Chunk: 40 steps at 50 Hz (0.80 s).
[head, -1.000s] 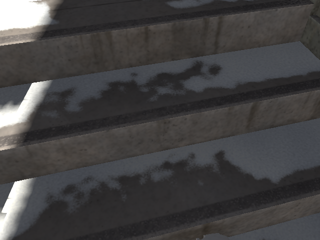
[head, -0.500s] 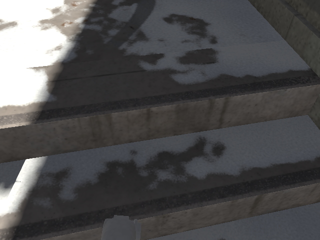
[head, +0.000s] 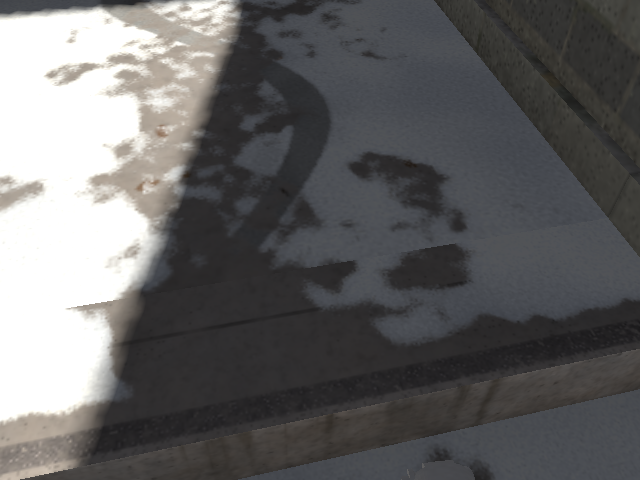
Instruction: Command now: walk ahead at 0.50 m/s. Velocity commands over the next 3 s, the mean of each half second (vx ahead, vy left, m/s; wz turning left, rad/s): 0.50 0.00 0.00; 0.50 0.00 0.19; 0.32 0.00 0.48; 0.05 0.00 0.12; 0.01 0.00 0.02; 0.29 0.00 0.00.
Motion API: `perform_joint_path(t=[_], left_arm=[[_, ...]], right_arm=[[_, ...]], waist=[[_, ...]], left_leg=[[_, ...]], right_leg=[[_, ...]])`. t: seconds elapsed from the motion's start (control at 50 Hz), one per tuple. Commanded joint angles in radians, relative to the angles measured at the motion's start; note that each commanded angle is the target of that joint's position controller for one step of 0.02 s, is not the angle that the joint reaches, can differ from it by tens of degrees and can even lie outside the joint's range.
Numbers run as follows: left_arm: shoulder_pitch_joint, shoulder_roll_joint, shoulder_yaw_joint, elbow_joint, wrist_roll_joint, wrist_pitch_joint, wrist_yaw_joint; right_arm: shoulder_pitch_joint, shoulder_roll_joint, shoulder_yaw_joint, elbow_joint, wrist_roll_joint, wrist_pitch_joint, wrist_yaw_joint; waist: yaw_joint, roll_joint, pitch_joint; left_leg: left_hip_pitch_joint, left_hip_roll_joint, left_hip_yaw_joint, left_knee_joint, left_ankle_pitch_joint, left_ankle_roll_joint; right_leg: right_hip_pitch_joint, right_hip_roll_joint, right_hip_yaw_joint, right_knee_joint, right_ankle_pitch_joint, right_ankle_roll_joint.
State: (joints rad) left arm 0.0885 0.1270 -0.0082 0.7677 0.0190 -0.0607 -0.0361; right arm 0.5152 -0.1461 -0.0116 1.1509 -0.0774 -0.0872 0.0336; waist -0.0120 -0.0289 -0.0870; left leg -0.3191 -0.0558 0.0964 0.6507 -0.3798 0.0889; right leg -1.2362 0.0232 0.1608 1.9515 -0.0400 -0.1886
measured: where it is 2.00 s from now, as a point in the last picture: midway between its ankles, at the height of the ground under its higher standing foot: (327, 239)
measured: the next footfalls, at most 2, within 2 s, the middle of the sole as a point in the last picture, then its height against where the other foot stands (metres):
right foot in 0.26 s outside the picture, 0.17 m higher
left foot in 0.74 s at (284, 339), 0.17 m higher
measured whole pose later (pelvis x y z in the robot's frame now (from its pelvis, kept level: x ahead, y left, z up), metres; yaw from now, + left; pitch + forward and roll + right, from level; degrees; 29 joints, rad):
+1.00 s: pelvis +0.63 +0.00 +0.33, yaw +7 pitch +6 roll +2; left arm 0.12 0.23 0.00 0.86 0.07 -0.08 -0.05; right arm 0.40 -0.17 0.00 1.13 -0.06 -0.07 0.04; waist -0.01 -0.04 -0.14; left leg -0.47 -0.13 0.02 0.76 -0.40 0.09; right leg -1.00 -0.03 0.17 1.69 -0.10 -0.13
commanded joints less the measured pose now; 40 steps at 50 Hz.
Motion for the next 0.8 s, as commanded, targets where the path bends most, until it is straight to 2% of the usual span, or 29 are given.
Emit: perform_joint_path(t=[0.02,0.06,0.08,0.1,0.12,0.14,0.16,0.18,0.22,0.24,0.26,0.28,0.3,0.32,0.34,0.36,0.38,0.4,0.42,0.46,0.48,0.54,0.62,0.66,0.68,0.74,0.76,0.78,0.8], left_arm=[[-0.068,0.017,-0.028,-0.008,0.005,0.003,-0.040],[-0.176,0.007,-0.054,-0.046,0.014,-0.012,-0.032],[-0.209,0.008,-0.059,-0.064,-0.002,-0.008,-0.026],[-0.360,-0.107,-0.075,-0.215,0.009,-0.009,0.022],[-0.403,-0.048,-0.067,-0.243,0.003,0.000,0.040],[-0.614,-0.002,-0.089,-0.277,-0.007,0.065,-0.012],[-0.555,-0.015,-0.079,-0.265,0.020,0.100,-0.039],[-0.488,0.012,-0.071,-0.238,0.025,0.114,-0.063],[-0.347,0.066,-0.054,-0.183,0.025,0.108,-0.080],[0.029,0.021,-0.029,-0.043,-0.029,0.052,0.005],[0.207,0.073,-0.011,0.016,-0.038,0.023,0.032],[0.278,0.147,-0.024,0.050,0.011,0.051,-0.016],[0.522,0.251,0.032,0.093,0.070,0.081,-0.027],[0.530,0.277,0.062,0.168,0.063,0.039,-0.023],[0.338,0.235,0.062,0.183,0.026,0.025,-0.035],[0.238,0.119,0.033,0.205,0.020,0.013,-0.040],[0.158,0.015,0.001,0.237,0.035,0.008,-0.048],[0.095,-0.043,-0.022,0.255,0.065,0.002,-0.058],[0.065,-0.067,-0.024,0.258,0.065,-0.008,-0.061],[0.078,-0.063,-0.021,0.272,0.062,-0.031,-0.049],[0.157,-0.049,-0.021,0.301,0.086,-0.032,-0.037],[0.354,-0.007,-0.037,0.372,0.154,-0.027,-0.032],[0.460,0.054,-0.047,0.339,0.100,-0.029,-0.067],[0.435,0.114,-0.045,0.303,0.043,-0.063,-0.084],[0.456,0.195,-0.026,0.302,0.020,-0.080,-0.080],[0.443,0.302,0.039,0.310,0.030,-0.078,-0.078],[0.557,0.218,0.034,0.308,0.078,-0.079,-0.076],[0.525,0.192,0.031,0.268,0.083,-0.069,-0.085],[0.372,0.101,0.021,0.232,0.083,-0.045,-0.095]], right_arm=[[0.065,0.019,0.031,-0.026,-0.094,0.012,0.025],[0.187,0.030,0.045,0.040,-0.100,0.021,0.027],[0.162,0.043,0.052,0.038,-0.105,0.019,0.031],[0.048,-0.058,0.017,-0.037,0.100,-0.025,-0.023],[0.033,-0.045,0.028,-0.037,0.112,-0.045,-0.055],[0.179,0.017,0.065,0.032,-0.052,-0.010,0.040],[0.132,-0.012,0.055,-0.013,-0.032,-0.013,0.075],[0.089,-0.080,0.044,-0.034,-0.010,-0.033,0.090],[0.119,-0.236,0.004,-0.045,0.050,-0.060,0.084],[0.120,-0.246,-0.037,-0.069,0.120,-0.047,-0.042],[0.108,-0.258,-0.041,-0.081,0.128,-0.057,-0.074],[0.181,-0.007,0.034,-0.051,-0.109,-0.034,0.085],[0.064,-0.091,-0.034,-0.067,0.000,-0.011,0.132],[0.018,-0.078,-0.048,-0.075,0.047,-0.015,0.126],[-0.036,-0.039,-0.039,-0.093,0.046,-0.018,0.113],[-0.110,-0.056,-0.038,-0.137,0.028,-0.018,0.084],[-0.179,-0.045,-0.027,-0.187,0.032,-0.008,0.062],[-0.184,-0.019,-0.009,-0.201,0.035,0.016,0.048],[-0.174,0.022,0.006,-0.201,0.042,0.033,0.052],[-0.197,0.063,0.028,-0.216,0.044,0.048,0.054],[-0.276,0.053,0.041,-0.240,0.056,0.043,0.057],[-0.521,0.015,0.067,-0.357,0.059,0.029,0.044],[-0.764,-0.025,0.076,-0.459,0.049,0.081,0.039],[-0.742,-0.027,0.069,-0.456,0.023,0.105,0.051],[-0.739,-0.052,0.058,-0.461,0.023,0.105,0.058],[-0.566,-0.073,0.040,-0.429,0.028,0.072,0.063],[-0.424,-0.119,0.031,-0.369,0.049,0.063,0.050],[-0.260,-0.177,0.017,-0.318,0.057,0.067,0.038],[-0.005,-0.228,-0.008,-0.220,0.014,0.065,0.020]], waist=[[-0.024,0.101,0.069],[-0.045,0.068,0.092],[-0.016,0.056,0.111],[0.013,0.023,0.277],[-0.007,0.002,0.292],[-0.067,0.112,-0.041],[-0.019,0.185,0.035],[0.046,0.208,-0.010],[0.081,0.227,-0.066],[0.144,0.140,-0.154],[0.210,0.174,-0.220],[0.181,-0.072,-0.421],[0.291,-0.182,-0.337],[0.255,-0.063,-0.111],[0.156,-0.051,-0.001],[0.093,0.040,-0.049],[0.027,0.111,-0.034],[-0.048,0.124,-0.024],[-0.081,0.105,-0.003],[-0.112,0.026,0.047],[-0.075,-0.028,0.059],[-0.030,0.025,0.054],[0.043,-0.088,0.073],[0.004,-0.108,0.024],[-0.010,-0.132,0.005],[-0.063,-0.171,-0.090],[-0.029,-0.036,-0.271],[-0.089,0.094,-0.343],[-0.201,0.303,-0.291]], left_leg=[[0.187,0.238,-0.318,-0.294,0.212,0.139],[0.399,0.280,-0.327,-0.289,0.186,0.147],[0.365,0.285,-0.305,-0.343,0.163,0.133],[0.048,0.252,-0.226,-0.539,0.131,0.044],[-0.052,0.233,-0.239,-0.599,0.177,0.063],[-0.056,0.303,-0.218,-0.670,0.253,0.131],[-0.153,0.277,-0.141,-0.676,0.580,0.164],[-0.142,0.279,-0.100,-0.588,1.151,0.195],[0.297,0.322,-0.081,-0.417,1.762,0.192],[0.446,0.304,-0.065,-0.146,1.860,0.091],[0.377,0.294,-0.093,0.077,1.685,0.052],[-0.247,0.148,-0.224,0.347,1.073,0.086],[-0.442,-0.097,-0.381,0.909,0.400,0.034],[-0.618,-0.086,-0.506,1.206,0.480,0.056],[-0.728,-0.077,-0.460,1.421,0.498,0.067],[-0.770,-0.083,-0.454,1.500,0.442,0.105],[-0.800,-0.049,-0.451,1.514,0.465,0.157],[-0.822,-0.007,-0.424,1.468,0.510,0.195],[-0.843,0.031,-0.390,1.471,0.493,0.209],[-0.918,0.062,-0.289,1.511,0.320,0.208],[-0.991,0.054,-0.229,1.697,0.217,0.208],[-1.121,0.093,-0.174,1.546,0.320,0.228],[-0.787,0.164,-0.001,1.060,0.272,0.097],[-0.566,0.090,0.094,0.901,0.139,0.050],[-0.585,0.051,0.133,0.787,0.031,0.040],[-0.468,-0.016,0.096,0.479,-0.015,0.082],[-0.029,0.021,-0.124,0.531,0.285,0.175],[0.200,0.069,-0.420,0.275,0.047,0.232],[0.376,0.181,-0.757,-0.045,-0.097,0.302]], right_leg=[[-0.395,0.019,-0.014,0.311,-0.099,-0.102],[-0.608,-0.015,-0.013,0.290,-0.147,-0.143],[-0.583,-0.059,-0.052,0.187,-0.123,-0.144],[-0.295,-0.086,-0.245,-0.001,-0.331,0.032],[-0.154,-0.116,-0.275,-0.111,-0.349,0.083],[0.075,-0.137,-0.256,-0.318,-0.095,-0.032],[0.265,-0.102,-0.342,-0.388,-0.113,-0.029],[0.419,-0.028,-0.370,-0.424,-0.159,-0.006],[0.425,0.062,-0.435,-0.737,-0.326,0.045],[0.635,0.110,-0.439,-0.827,-0.619,0.017],[0.843,0.054,-0.253,-0.949,-0.505,-0.011],[1.396,-0.168,0.345,-1.194,-0.110,-0.230],[1.336,-0.296,0.833,-1.523,-0.205,-0.287],[1.166,-0.292,0.748,-1.538,-0.366,-0.172],[1.015,-0.278,0.632,-1.511,-0.316,-0.197],[0.996,-0.280,0.523,-1.503,-0.206,-0.204],[0.938,-0.290,0.400,-1.512,-0.150,-0.133],[0.853,-0.262,0.256,-1.523,-0.115,-0.074],[0.805,-0.238,0.151,-1.557,-0.102,-0.036],[0.774,-0.160,-0.060,-1.609,-0.096,-0.014],[0.779,-0.161,-0.055,-1.638,-0.111,-0.045],[0.847,-0.137,-0.097,-1.656,-0.196,0.014],[0.735,-0.188,-0.121,-1.860,0.036,-0.051],[0.769,-0.242,-0.144,-1.830,0.517,-0.091],[0.961,-0.265,-0.153,-1.792,0.820,-0.086],[1.364,-0.300,-0.219,-1.538,1.414,-0.045],[1.069,-0.242,-0.176,-1.372,1.361,0.018],[0.826,-0.147,-0.125,-1.179,1.047,0.035],[0.488,0.046,-0.068,-0.772,0.012,0.079]])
